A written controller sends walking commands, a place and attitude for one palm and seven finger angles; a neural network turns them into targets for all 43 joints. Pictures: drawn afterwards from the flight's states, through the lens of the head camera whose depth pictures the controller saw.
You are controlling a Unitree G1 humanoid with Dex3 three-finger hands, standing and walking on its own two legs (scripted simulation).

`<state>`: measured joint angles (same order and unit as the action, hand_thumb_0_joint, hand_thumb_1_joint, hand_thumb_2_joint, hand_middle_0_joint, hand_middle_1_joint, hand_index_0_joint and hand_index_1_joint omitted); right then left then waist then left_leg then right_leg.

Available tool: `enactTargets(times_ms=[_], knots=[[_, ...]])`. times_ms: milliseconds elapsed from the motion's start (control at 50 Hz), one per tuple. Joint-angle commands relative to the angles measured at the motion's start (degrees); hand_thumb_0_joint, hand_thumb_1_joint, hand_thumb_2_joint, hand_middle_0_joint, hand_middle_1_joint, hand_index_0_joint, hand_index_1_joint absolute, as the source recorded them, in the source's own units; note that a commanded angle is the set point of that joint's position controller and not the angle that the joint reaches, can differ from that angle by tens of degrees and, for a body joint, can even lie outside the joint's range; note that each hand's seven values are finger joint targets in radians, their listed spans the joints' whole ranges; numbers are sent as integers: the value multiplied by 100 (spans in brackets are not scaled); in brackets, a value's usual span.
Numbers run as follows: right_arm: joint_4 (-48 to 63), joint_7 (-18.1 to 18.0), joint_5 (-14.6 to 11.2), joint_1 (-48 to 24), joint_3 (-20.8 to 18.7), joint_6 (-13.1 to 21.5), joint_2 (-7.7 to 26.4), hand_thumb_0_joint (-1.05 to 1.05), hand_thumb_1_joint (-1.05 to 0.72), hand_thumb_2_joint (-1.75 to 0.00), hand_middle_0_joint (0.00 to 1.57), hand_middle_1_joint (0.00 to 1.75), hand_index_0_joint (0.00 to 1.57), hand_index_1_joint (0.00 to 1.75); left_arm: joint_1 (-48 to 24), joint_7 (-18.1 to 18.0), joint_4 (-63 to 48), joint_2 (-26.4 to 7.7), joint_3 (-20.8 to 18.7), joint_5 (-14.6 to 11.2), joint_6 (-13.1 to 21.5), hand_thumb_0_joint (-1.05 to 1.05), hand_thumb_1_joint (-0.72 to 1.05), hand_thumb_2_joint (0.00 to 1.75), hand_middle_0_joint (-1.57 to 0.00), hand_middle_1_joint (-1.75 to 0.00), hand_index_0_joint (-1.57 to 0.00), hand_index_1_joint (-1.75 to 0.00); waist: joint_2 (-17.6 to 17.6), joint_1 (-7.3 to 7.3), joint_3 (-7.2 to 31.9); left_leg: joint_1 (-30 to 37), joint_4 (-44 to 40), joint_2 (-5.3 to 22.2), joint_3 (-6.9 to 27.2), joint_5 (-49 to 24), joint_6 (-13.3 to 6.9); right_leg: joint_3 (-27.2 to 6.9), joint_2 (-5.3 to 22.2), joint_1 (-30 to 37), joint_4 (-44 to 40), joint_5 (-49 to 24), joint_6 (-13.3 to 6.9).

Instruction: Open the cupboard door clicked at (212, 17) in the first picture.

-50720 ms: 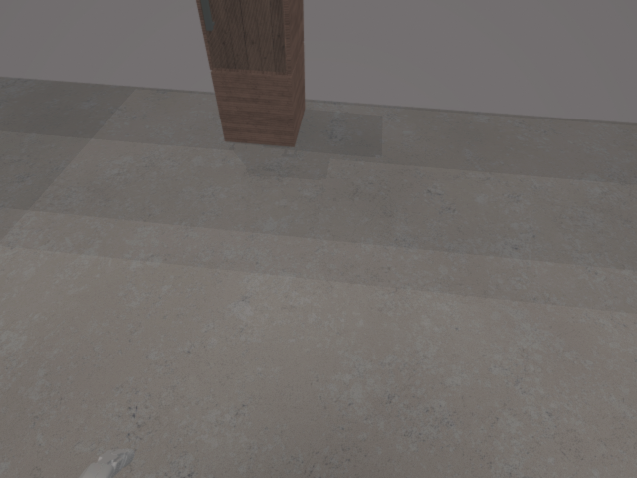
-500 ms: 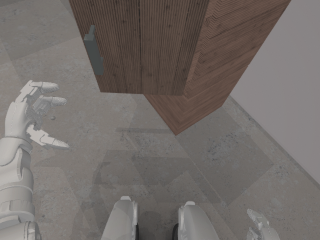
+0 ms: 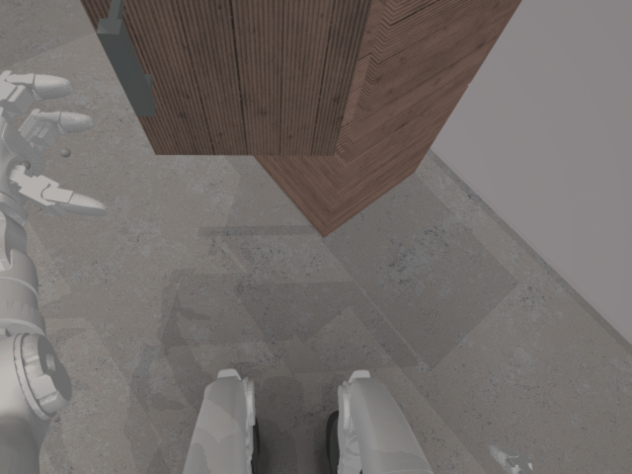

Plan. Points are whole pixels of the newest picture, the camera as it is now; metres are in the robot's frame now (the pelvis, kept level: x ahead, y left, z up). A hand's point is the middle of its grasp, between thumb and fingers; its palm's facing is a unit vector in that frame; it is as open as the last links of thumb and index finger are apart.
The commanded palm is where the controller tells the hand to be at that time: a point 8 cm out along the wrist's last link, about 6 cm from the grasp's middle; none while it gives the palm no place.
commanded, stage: move the hooked fingers beside the handle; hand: left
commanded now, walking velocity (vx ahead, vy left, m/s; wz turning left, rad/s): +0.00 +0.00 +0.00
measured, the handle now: (132, 60) +0.61 +0.23 +0.05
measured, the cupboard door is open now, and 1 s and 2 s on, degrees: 55 55 55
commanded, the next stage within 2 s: none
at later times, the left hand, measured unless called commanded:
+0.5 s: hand (79, 100) +0.54 +0.28 +0.05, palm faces +0.03 -1.00 -0.02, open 14.0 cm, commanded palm +0.55 +0.30 +0.04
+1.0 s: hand (75, 88) +0.55 +0.28 +0.06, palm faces +0.01 -1.00 -0.03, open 14.0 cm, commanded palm +0.54 +0.29 +0.04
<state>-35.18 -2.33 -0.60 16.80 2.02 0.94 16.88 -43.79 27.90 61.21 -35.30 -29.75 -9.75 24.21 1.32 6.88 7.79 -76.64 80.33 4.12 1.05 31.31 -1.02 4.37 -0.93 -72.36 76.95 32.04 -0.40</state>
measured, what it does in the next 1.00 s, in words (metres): stands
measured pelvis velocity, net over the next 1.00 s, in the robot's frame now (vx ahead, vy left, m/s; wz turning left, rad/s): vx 0.00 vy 0.02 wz -0.03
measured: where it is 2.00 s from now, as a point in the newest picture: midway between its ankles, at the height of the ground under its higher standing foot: outside the picture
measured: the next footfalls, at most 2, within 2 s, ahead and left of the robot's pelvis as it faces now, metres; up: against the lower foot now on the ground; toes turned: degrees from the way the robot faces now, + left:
none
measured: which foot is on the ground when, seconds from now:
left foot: down 0.00-1.00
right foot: down 0.00-1.00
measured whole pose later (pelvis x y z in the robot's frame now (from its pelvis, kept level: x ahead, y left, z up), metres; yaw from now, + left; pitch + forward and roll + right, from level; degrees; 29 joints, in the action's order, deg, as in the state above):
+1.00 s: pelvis +0.00 +0.02 -0.01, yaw -2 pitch +32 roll -8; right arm -34.4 -0.3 1.3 20.5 4.7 -4.2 15.5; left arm -59.9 24.2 65.4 -43.9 -28.0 -3.4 16.9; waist 2.3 11.9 7.0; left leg -82.9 81.7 4.4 3.0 31.3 -1.9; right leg 6.0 -1.6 -76.6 75.2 30.7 0.6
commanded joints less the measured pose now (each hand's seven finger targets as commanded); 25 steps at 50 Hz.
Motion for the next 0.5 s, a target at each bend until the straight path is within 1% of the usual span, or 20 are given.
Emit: enactTargets(times_ms=[0, 20, 40, 60, 100, 120, 160, 200, 220, 260, 280, 300, 320, 340, 360, 380, 420, 440, 460, 480], knots=[[258, -67, 26, 891, -385, 54, 1128, 0, -90, -90, 20, 30, 20, 30, -2292, 40, -969, -1879, -273, -61, 380, 0, -50, 30, -30, -120, -30, -120, 771, 112, 3129, 2757, -769, -133, 359, -2079, -117, -203, -174, 830, -919, -1475, -105], [262, -62, 29, 908, -367, 33, 1124, 0, -90, -90, 20, 30, 20, 30, -2366, 27, -972, -1973, -317, -43, 352, 0, -50, 30, -30, -120, -30, -120, 867, 81, 3165, 2648, -741, -143, 329, -2032, -128, -228, -171, 905, -914, -1469, -101], [269, -58, 29, 928, -363, 12, 1134, 0, -90, -90, 20, 30, 20, 30, -2360, 17, -868, -2058, -364, -6, 304, 0, -50, 30, -30, -120, -30, -120, 860, 96, 3163, 2615, -733, -135, 334, -2006, -131, -222, -176, 887, -907, -1451, -102], [284, -55, 31, 948, -340, -2, 1130, 0, -90, -90, 20, 30, 20, 30, -2468, 25, -813, -2035, -327, -16, 289, 0, -50, 30, -30, -120, -30, -120, 842, 143, 3144, 2563, -699, -149, 343, -2032, -145, -207, -192, 828, -870, -1462, -111], [271, -65, 39, 958, -306, -59, 1151, 0, -90, -90, 20, 30, 20, 30, -2635, 0, -664, -2314, -435, 78, 221, 0, -50, 30, -30, -120, -30, -120, 813, 178, 3089, 2352, -651, -126, 337, -1943, -158, -231, -183, 880, -868, -1441, -88], [283, -61, 39, 989, -306, -80, 1160, 0, -90, -90, 20, 30, 20, 30, -2655, -20, -641, -2371, -455, 115, 195, 0, -50, 30, -30, -120, -30, -120, 832, 185, 3091, 2387, -653, -124, 344, -1957, -161, -228, -191, 855, -875, -1442, -91], [309, -45, 56, 993, -273, -91, 1148, 0, -90, -90, 20, 30, 20, 30, -2928, -38, -747, -2455, -452, 137, 235, 0, -50, 30, -30, -120, -30, -120, 1042, 198, 3244, 2397, -585, -130, 342, -1997, -160, -232, -204, 795, -808, -1434, -109], [261, -45, 68, 1016, -259, -121, 1171, 0, -90, -90, 20, 30, 20, 30, -3207, -74, -675, -2499, -365, 233, 228, 0, -50, 30, -30, -120, -30, -120, 1141, 306, 3227, 2478, -559, -90, 402, -1918, -148, -205, -208, 557, -808, -1295, -99], [253, -40, 82, 1051, -246, -131, 1184, 0, -90, -90, 20, 30, 20, 30, -3268, -93, -646, -2557, -378, 266, 219, 0, -50, 30, -30, -120, -30, -120, 1193, 304, 3240, 2506, -569, -87, 434, -1903, -137, -177, -215, 508, -792, -1241, -112], [252, -33, 87, 1078, -226, -146, 1190, 0, -90, -90, 20, 30, 20, 30, -3490, -113, -636, -2536, -312, 277, 218, 0, -50, 30, -30, -120, -30, -120, 1301, 378, 3257, 2622, -548, -86, 483, -1950, -134, -143, -225, 339, -760, -1223, -130], [234, -32, 90, 1100, -215, -161, 1212, 0, -90, -90, 20, 30, 20, 30, -3492, -114, -469, -2494, -236, 330, 162, 0, -50, 30, -30, -120, -30, -120, 1286, 426, 3238, 2610, -545, -68, 501, -1887, -129, -125, -222, 226, -768, -1164, -118], [228, -47, 92, 1116, -199, -177, 1228, 0, -90, -90, 20, 30, 20, 30, -3593, -125, -363, -2538, -227, 355, 100, 0, -50, 30, -30, -120, -30, -120, 1169, 497, 3149, 2465, -504, -60, 501, -1803, -151, -124, -220, 200, -764, -1138, -102], [240, -63, 93, 1141, -172, -200, 1248, 0, -90, -90, 20, 30, 20, 30, -3631, -138, -215, -2695, -296, 397, 29, 0, -50, 30, -30, -120, -30, -120, 1168, 508, 3057, 2327, -499, -62, 505, -1711, -154, -119, -211, 169, -756, -1080, -99], [258, -63, 80, 1135, -132, -206, 1237, 0, -90, -90, 20, 30, 20, 30, -3759, -136, -52, -2616, -144, 438, -58, 0, -50, 30, -30, -120, -30, -120, 1145, 579, 2903, 2155, -487, -73, 494, -1561, -172, -122, -217, 133, -766, -1004, -91], [270, -80, 92, 1168, -112, -199, 1245, 0, -90, -90, 20, 30, 20, 30, -3927, -151, -73, -2723, -207, 440, -68, 0, -50, 30, -30, -120, -30, -120, 1161, 620, 2953, 2140, -451, -79, 517, -1566, -191, -106, -224, 85, -715, -1009, -97], [278, -90, 108, 1200, -96, -221, 1274, 0, -90, -90, 20, 30, 20, 30, -4051, -172, -105, -2889, -233, 524, -103, 0, -50, 30, -30, -120, -30, -120, 1308, 592, 3093, 2220, -445, -67, 548, -1654, -166, -79, -209, 42, -662, -1038, -104], [279, -82, 137, 1262, -80, -236, 1272, 0, -90, -90, 20, 30, 20, 30, -4305, -224, -179, -2865, -138, 599, -136, 0, -50, 30, -30, -120, -30, -120, 1512, 646, 3258, 2420, -416, -47, 618, -1771, -140, -44, -211, -156, -612, -1059, -114], [275, -76, 163, 1301, -67, -245, 1283, 0, -90, -90, 20, 30, 20, 30, -4339, -254, -217, -2994, -203, 652, -134, 0, -50, 30, -30, -120, -30, -120, 1599, 633, 3380, 2491, -389, -35, 639, -1855, -128, -26, -212, -188, -578, -1087, -122], [277, -71, 169, 1348, -61, -247, 1284, 0, -90, -90, 20, 30, 20, 30, -4431, -272, -190, -2952, -180, 647, -126, 0, -50, 30, -30, -120, -30, -120, 1566, 712, 3431, 2564, -345, -33, 677, -1963, -136, -12, -226, -304, -537, -1136, -126], [248, -68, 189, 1382, -46, -276, 1307, 0, -90, -90, 20, 30, 20, 30, -4564, -290, -263, -3100, -227, 690, -117, 0, -50, 30, -30, -120, -30, -120, 1704, 707, 3504, 2670, -340, -1, 730, -2061, -101, 18, -218, -367, -507, -1163, -126]])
